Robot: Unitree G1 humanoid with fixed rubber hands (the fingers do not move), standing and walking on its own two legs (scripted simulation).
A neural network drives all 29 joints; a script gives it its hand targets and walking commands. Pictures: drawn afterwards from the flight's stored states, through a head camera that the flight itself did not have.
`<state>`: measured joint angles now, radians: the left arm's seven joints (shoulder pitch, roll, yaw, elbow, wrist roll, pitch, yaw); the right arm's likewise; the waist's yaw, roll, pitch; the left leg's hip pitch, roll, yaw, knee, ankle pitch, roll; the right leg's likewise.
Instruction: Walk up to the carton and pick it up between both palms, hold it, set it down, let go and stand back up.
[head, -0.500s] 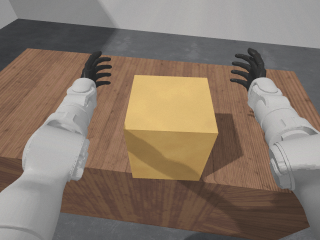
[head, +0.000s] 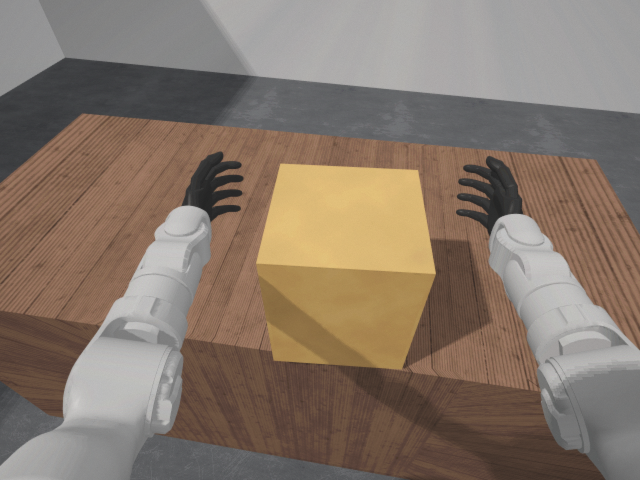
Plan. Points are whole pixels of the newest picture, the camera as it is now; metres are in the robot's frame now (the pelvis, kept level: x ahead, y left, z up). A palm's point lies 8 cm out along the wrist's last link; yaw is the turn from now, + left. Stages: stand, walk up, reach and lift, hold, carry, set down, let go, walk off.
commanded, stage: set down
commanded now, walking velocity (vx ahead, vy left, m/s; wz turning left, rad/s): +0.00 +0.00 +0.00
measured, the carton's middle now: (342, 269) +0.43 -0.01 +0.00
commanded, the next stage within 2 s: none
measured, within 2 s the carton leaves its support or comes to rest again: neither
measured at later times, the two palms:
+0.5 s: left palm (185, 275) +0.36 +0.20 +0.08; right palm (490, 285) +0.34 -0.19 +0.08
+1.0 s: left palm (173, 347) +0.29 +0.22 +0.02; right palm (499, 357) +0.28 -0.20 +0.01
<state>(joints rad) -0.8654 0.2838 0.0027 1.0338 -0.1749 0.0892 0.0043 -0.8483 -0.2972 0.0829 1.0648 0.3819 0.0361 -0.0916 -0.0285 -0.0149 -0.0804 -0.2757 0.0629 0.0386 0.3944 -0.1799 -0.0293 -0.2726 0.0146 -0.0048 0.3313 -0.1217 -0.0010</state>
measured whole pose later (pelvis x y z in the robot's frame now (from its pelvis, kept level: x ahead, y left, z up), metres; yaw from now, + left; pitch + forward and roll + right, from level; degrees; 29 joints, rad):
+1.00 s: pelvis +0.02 +0.01 +0.00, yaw +0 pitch -4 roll -1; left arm -0.04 0.20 0.00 0.49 -0.16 -0.15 0.00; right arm -0.01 -0.17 -0.01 0.52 0.20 -0.19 -0.06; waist 0.00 -0.01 0.02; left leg -0.07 0.04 0.03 0.38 -0.23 -0.02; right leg -0.08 0.00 0.01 0.33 -0.18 0.01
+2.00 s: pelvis +0.03 +0.01 +0.00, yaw +0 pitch -5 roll +0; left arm 0.22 0.22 0.00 0.49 -0.05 -0.03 -0.02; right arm 0.21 -0.18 -0.02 0.67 0.04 -0.27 -0.02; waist 0.02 0.01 0.06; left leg -0.02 0.04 0.04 0.35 -0.23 -0.02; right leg -0.05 0.01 0.02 0.33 -0.19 0.01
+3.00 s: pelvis +0.03 +0.01 +0.00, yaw -1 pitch -3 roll -1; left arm 0.20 0.21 0.02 0.53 0.03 0.07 -0.01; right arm 0.16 -0.24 -0.05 0.72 -0.03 -0.08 0.02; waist 0.01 0.01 0.07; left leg -0.11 0.05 0.05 0.42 -0.26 -0.02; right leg -0.13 0.01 0.03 0.39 -0.21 0.01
